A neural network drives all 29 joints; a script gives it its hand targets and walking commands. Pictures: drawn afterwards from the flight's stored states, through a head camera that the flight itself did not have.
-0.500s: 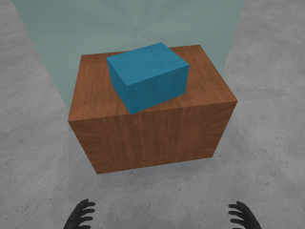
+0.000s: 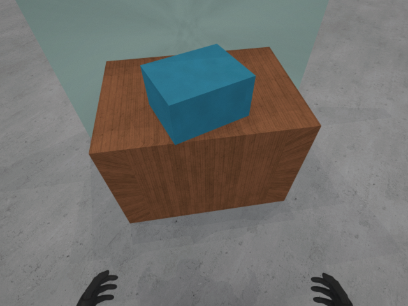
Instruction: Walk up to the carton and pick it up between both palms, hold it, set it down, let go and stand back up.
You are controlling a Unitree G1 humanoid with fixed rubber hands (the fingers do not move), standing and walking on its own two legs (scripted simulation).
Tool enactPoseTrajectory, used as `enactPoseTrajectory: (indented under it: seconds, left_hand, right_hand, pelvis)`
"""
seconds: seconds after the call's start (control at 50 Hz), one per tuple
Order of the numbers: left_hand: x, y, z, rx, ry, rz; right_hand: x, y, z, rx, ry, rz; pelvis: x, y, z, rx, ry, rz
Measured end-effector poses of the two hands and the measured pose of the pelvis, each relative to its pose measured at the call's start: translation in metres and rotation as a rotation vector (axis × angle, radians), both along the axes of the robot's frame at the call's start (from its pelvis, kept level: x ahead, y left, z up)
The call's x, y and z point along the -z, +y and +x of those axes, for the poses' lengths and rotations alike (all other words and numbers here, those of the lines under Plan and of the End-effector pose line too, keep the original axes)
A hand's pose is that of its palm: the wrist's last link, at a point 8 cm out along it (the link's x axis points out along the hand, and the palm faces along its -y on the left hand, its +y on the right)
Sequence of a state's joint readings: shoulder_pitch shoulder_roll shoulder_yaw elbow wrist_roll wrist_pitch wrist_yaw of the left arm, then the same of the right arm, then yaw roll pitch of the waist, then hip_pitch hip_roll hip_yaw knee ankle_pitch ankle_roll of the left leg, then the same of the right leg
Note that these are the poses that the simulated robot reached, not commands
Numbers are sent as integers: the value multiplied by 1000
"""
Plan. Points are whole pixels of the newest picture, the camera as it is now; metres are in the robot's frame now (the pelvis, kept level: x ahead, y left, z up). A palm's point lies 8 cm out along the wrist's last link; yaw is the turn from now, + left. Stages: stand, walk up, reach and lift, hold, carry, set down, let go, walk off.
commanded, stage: stand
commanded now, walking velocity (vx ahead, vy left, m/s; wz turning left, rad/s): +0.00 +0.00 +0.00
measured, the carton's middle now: (197, 91) +0.84 +0.07 -0.09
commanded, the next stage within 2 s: walk up in 1.08 s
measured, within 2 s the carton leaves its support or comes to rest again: neither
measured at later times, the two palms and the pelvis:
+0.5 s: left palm out of the picture +0.13 +0.26 -0.09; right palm out of the picture +0.13 -0.24 -0.09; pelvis +0.00 +0.00 +0.00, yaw +0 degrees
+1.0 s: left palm out of the picture +0.12 +0.26 -0.10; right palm out of the picture +0.13 -0.25 -0.10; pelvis +0.00 +0.00 +0.00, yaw +0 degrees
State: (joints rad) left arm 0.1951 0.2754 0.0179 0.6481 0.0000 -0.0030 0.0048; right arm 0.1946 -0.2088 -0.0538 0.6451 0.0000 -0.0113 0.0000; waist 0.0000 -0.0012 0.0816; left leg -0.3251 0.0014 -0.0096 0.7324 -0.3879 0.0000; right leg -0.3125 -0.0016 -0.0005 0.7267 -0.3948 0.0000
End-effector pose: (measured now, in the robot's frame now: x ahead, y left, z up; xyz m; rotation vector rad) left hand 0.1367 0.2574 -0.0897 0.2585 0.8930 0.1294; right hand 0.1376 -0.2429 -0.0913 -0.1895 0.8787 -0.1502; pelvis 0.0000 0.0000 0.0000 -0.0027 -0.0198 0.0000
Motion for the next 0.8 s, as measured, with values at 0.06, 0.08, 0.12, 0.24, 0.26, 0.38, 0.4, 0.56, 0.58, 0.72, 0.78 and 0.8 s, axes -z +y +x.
enactPoseTrajectory:
  seconds: [0.06, 0.08, 0.12, 0.24, 0.26, 0.38, 0.4, 0.56, 0.58, 0.72, 0.78, 0.8]
  left_hand:
    - [0, 0, 0, -1, 1, 0]
    - [0, 0, -1, -1, 2, 0]
    - [1, 0, -1, -2, 2, 0]
    - [1, 1, -2, -5, 6, 0]
    - [1, 1, -3, -5, 7, 0]
    - [2, 2, -5, -7, 13, 1]
    - [3, 2, -5, -7, 14, 1]
    - [4, 3, -8, -11, 25, 3]
    - [4, 3, -8, -12, 26, 3]
    - [6, 4, -11, -15, 36, 3]
    - [7, 5, -12, -17, 41, 4]
    - [7, 5, -13, -17, 42, 4]
  right_hand:
    - [0, 0, -1, 2, 1, 0]
    - [0, -1, -1, 3, 1, 0]
    - [0, -1, -1, 4, 2, 0]
    - [1, -1, -2, 7, 4, -1]
    - [1, -1, -2, 8, 5, -1]
    - [2, -2, -3, 10, 8, 0]
    - [2, -2, -4, 10, 8, 0]
    - [3, -2, -6, 12, 15, 0]
    - [3, -2, -6, 13, 16, 0]
    - [4, -3, -8, 15, 23, 0]
    - [5, -3, -9, 16, 27, 0]
    - [5, -3, -9, 17, 28, 0]
  pelvis:
    - [0, 0, 0, 0, 0, 0]
    - [0, 0, 0, 0, 0, 0]
    - [0, 0, 0, 0, 0, 0]
    - [0, 0, 0, 0, 0, 0]
    - [0, 0, 0, 0, 0, 0]
    - [0, 0, 0, 0, 0, 0]
    - [0, 0, 0, 0, 0, 0]
    - [0, 0, 0, 0, 0, 0]
    - [0, 0, 0, 0, 0, 0]
    - [0, 0, 0, 0, 0, 0]
    - [0, 0, 0, 0, 0, 0]
    - [0, 0, 0, 0, 0, 0]
